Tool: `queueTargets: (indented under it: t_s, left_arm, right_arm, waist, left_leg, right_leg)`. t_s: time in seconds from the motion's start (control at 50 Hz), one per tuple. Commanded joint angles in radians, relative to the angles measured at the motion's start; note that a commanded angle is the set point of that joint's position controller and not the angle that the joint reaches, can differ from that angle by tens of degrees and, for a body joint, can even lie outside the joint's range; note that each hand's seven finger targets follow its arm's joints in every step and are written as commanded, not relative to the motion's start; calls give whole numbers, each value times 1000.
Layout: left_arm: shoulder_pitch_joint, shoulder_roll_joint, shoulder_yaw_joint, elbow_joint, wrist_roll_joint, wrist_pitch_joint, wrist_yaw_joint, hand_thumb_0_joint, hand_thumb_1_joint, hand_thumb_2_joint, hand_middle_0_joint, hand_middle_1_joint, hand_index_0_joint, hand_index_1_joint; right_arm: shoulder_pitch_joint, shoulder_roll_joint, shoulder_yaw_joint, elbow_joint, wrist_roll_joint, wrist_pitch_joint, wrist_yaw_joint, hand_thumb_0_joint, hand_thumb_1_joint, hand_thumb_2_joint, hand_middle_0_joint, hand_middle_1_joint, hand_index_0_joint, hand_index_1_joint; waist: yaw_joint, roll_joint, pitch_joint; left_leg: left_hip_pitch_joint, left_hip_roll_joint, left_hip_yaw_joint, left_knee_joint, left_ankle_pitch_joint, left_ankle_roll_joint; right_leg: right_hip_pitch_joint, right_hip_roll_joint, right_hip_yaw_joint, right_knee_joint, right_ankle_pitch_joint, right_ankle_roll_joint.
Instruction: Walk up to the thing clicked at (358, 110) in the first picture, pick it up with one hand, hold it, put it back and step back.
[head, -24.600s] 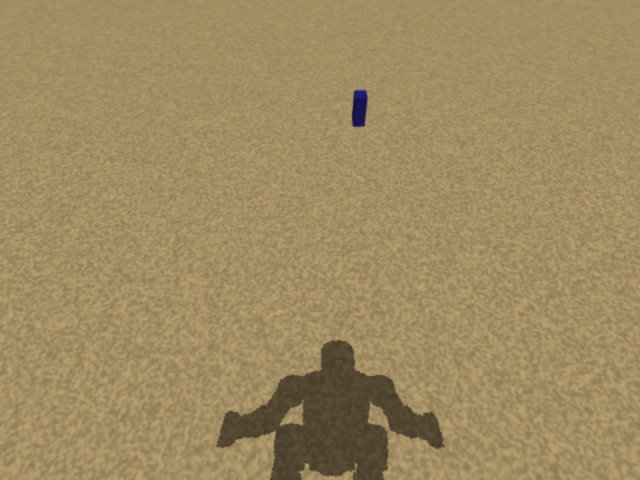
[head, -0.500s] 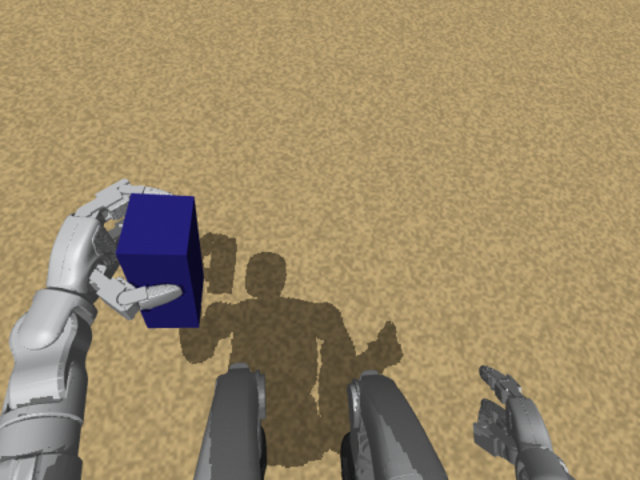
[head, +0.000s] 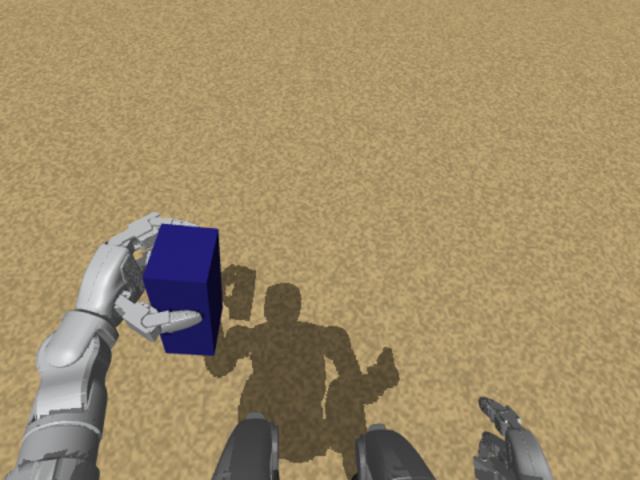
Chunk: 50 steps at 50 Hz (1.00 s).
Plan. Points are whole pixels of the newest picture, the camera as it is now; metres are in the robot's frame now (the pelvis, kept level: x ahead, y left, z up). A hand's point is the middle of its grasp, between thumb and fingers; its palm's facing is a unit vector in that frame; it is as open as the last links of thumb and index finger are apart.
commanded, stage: hold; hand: left
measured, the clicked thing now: (190, 295) +0.33 +0.17 +0.00
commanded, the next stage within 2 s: none
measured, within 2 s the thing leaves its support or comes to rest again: neither
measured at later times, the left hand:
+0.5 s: hand (190, 269) +0.34 +0.16 +0.05, palm faces -0.25 -0.97 +0.01, open 11.1 cm
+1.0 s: hand (182, 263) +0.33 +0.16 +0.09, palm faces -0.23 -0.97 +0.00, open 11.1 cm
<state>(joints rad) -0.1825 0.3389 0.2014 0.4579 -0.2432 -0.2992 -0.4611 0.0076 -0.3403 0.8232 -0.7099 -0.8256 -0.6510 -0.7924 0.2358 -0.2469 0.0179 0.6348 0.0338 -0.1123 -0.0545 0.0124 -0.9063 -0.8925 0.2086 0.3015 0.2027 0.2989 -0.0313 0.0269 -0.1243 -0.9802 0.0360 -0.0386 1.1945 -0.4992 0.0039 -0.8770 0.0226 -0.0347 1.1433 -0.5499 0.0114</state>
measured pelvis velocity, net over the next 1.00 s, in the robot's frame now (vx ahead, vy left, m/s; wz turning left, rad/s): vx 0.01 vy -0.01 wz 0.00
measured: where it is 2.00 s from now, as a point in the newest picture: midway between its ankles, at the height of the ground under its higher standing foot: outside the picture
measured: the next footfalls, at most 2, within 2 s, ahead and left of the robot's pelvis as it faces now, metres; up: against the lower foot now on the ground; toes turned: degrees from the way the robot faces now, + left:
none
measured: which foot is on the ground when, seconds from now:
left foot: down 0.00-1.00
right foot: down 0.00-1.00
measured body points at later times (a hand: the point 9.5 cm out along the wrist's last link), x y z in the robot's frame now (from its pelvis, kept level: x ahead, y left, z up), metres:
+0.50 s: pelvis +0.02 +0.00 +0.03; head +0.08 +0.00 +0.48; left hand +0.35 +0.21 +0.05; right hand +0.14 -0.26 -0.08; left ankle +0.04 +0.11 -0.64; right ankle +0.00 -0.13 -0.64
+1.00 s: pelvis +0.01 -0.01 +0.04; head +0.06 -0.01 +0.49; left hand +0.34 +0.21 +0.09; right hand +0.15 -0.27 -0.06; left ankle +0.04 +0.11 -0.64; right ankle +0.00 -0.13 -0.64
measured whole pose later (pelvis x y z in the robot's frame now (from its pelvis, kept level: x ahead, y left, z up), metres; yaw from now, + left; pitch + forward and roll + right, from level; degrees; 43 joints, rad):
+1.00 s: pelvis +0.01 -0.01 +0.04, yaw +0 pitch +10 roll -1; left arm -0.19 0.28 0.19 0.57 -0.26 -0.39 -0.48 0.01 -0.27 0.75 -0.68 -0.83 -0.62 -0.79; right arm 0.23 -0.26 0.01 0.66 0.02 -0.07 -0.05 0.01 -0.89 -0.89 0.21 0.30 0.20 0.30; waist -0.03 0.02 -0.09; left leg -0.72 0.03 -0.02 0.95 -0.42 -0.01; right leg -0.64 0.02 -0.01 0.93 -0.48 0.00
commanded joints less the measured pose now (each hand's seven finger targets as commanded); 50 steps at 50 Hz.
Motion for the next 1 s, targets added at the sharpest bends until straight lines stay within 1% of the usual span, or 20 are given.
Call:
queueTargets:
  t_s: [0.0, 0.04, 0.06, 0.08, 0.1, 0.12, 0.14, 0.16, 0.18, 0.28, 0.32, 0.34, 0.36, 0.4, 0.42, 0.46, 0.58, 0.68, 0.84, 0.98]
  left_arm:
    - [-244, 115, 28, -132, -20, -36, 27, 0, 423, 1008, -887, -965, -893, -959]
    - [-260, 105, 18, -125, -28, -57, 14, 0, 402, 1011, -922, -994, -932, -985]
    - [-316, 148, 45, -162, -22, -78, 19, 0, 482, 1069, -940, -1033, -950, -1022]
    - [-132, 173, 6, -2, 97, 12, 79, 0, 441, 1017, -935, -1039, -959, -1016]
    - [-363, 85, -32, -159, -4, -18, 52, 0, 418, 1038, -884, -1004, -895, -994]
    - [-327, 150, 20, -181, 9, -30, 53, 0, 459, 1040, -920, -1007, -929, -998]
    - [-313, 144, 45, -134, -5, -30, 53, 0, 379, 1022, -950, -1044, -962, -1033]
    - [-293, 126, 30, -152, -12, -41, 46, 0, 332, 993, -960, -1016, -964, -1013]
    - [-320, 160, 64, -150, -13, -53, 52, 0, 412, 1050, -979, -1057, -982, -1054]
    - [-249, 94, 13, -55, 11, -77, 42, 0, 442, 1020, -982, -1039, -981, -1037]
    - [-246, 88, 0, -64, 9, -82, 29, 0, 385, 1002, -966, -1029, -966, -1029]
    - [-265, 123, 22, -105, 12, -90, 27, 0, 386, 995, -960, -1023, -961, -1021]
    - [-227, 74, -10, -28, 10, -83, 18, 0, 367, 983, -963, -1020, -965, -1017]
    - [-287, 105, 7, -105, 2, -103, 12, 0, 373, 984, -955, -1019, -960, -1013]
    - [-245, 92, 13, -9, -2, -99, 8, 0, 347, 973, -963, -1019, -966, -1014]
    - [-299, 133, 43, -91, -6, -113, 8, 0, 304, 960, -975, -1021, -975, -1019]
    - [-275, 95, 22, -52, -12, -137, 3, 0, 195, 886, -958, -980, -948, -988]
    - [-262, 100, 26, -81, -18, -143, -9, 0, 115, 878, -954, -976, -935, -995]
    - [-297, 96, 31, -92, -36, -157, -13, 0, 134, 861, -928, -953, -911, -969]
    - [-305, 118, 42, -139, -42, -155, -18, 0, 53, 859, -921, -956, -901, -978]
  right_arm:
    - [43, -164, -63, -98, -3, -36, -6, 0, -964, -932, 207, 310, 206, 310]
    - [27, -160, -67, -92, -6, -37, -2, 0, -961, -929, 206, 309, 206, 309]
    - [32, -163, -74, -91, -7, -42, -1, 0, -972, -935, 207, 311, 207, 311]
    - [58, -133, -76, -130, 2, -18, -24, 0, -960, -924, 206, 309, 206, 309]
    - [36, -161, -65, -108, -8, -25, -14, 0, -962, -929, 206, 309, 206, 309]
    - [49, -155, -61, -107, -9, -25, -12, 0, -952, -926, 206, 308, 206, 308]
    - [41, -148, -59, -103, -9, -20, -13, 0, -953, -923, 205, 308, 205, 308]
    - [37, -149, -61, -105, -11, -24, -11, 0, -945, -919, 204, 306, 204, 306]
    - [43, -153, -65, -95, -11, -30, -11, 0, -956, -926, 205, 308, 205, 308]
    - [40, -142, -60, -87, -28, -18, -10, 0, -929, -913, 203, 304, 203, 304]
    - [38, -149, -65, -86, -25, -14, -3, 0, -925, -911, 203, 304, 203, 304]
    - [37, -155, -68, -94, -25, -9, -3, 0, -934, -915, 203, 304, 203, 305]
    - [36, -154, -68, -85, -24, -6, -1, 0, -927, -911, 203, 304, 203, 304]
    - [40, -156, -69, -82, -24, -6, 4, 0, -931, -912, 203, 304, 203, 304]
    - [32, -156, -69, -75, -23, -7, 3, 0, -928, -910, 203, 304, 203, 304]
    - [32, -154, -69, -81, -23, -4, 4, 0, -925, -908, 203, 303, 202, 303]
    - [2, -153, -65, -89, -22, -2, 3, 0, -903, -899, 201, 300, 201, 300]
    - [2, -152, -64, -86, -22, 0, 3, 0, -898, -897, 200, 299, 200, 299]
    - [-25, -151, -59, -92, -12, -2, -3, 0, -884, -893, 200, 299, 200, 299]
    - [-27, -149, -55, -94, -11, -4, -13, 0, -894, -896, 200, 299, 199, 299]
  waist:
    - [-28, 14, -302]
    - [-31, 44, -263]
    - [-22, 42, -291]
    - [12, 16, -306]
    - [-47, 34, -265]
    - [-7, 69, -334]
    - [-4, 62, -314]
    - [-8, 41, -327]
    - [-5, 60, -336]
    - [-17, 29, -309]
    - [-13, 36, -304]
    - [-1, 47, -336]
    - [-18, 17, -294]
    - [-11, 26, -307]
    - [-18, -4, -280]
    - [-6, 16, -320]
    - [-11, -19, -249]
    - [-5, -8, -287]
    - [-6, 15, -214]
    - [3, 11, -255]
  left_leg:
    - [376, -10, -14, -194, 277, 18]
    - [368, -9, -22, -219, 242, 10]
    - [385, -9, -22, -223, 250, 9]
    - [498, -17, -5, -323, 246, 2]
    - [415, -9, -7, -256, 258, 11]
    - [467, -14, -7, -265, 287, 8]
    - [433, -19, -4, -262, 298, 9]
    - [461, -13, -3, -265, 320, 9]
    - [468, -14, -5, -263, 337, 8]
    - [481, -16, 2, -262, 402, 13]
    - [495, -11, -4, -274, 409, 12]
    - [508, -12, 3, -273, 414, 15]
    - [495, -10, -1, -281, 385, 14]
    - [497, -11, 3, -289, 368, 12]
    - [485, -9, -3, -290, 366, 14]
    - [496, -13, 3, -288, 388, 16]
    - [467, -19, 15, -318, 297, 19]
    - [504, -19, 19, -316, 356, 20]
    - [494, -19, 14, -371, 209, 8]
    - [521, -19, 16, -360, 287, 14]
  right_leg:
    - [96, 11, 4, -217, 322, -26]
    - [70, 14, -5, -211, 271, -34]
    - [70, 15, -11, -201, 267, -36]
    - [221, 5, -7, -298, 258, -34]
    - [115, 14, 0, -262, 304, -32]
    - [173, 7, 5, -269, 320, -32]
    - [180, 6, 8, -272, 338, -28]
    - [188, 9, 6, -268, 357, -28]
    - [182, 8, 1, -257, 358, -30]
    - [205, 7, 7, -271, 434, -26]
    - [200, 8, 3, -273, 427, -29]
    - [213, 6, 7, -284, 439, -26]
    - [199, 10, 4, -291, 412, -27]
    - [222, 8, 5, -295, 404, -27]
    - [211, 12, 1, -294, 397, -26]
    - [237, 8, 8, -297, 428, -23]
    - [252, 2, 23, -330, 364, -20]
    - [279, 2, 20, -334, 425, -17]
    - [249, 3, 17, -359, 273, -28]
    - [292, 1, 22, -367, 350, -21]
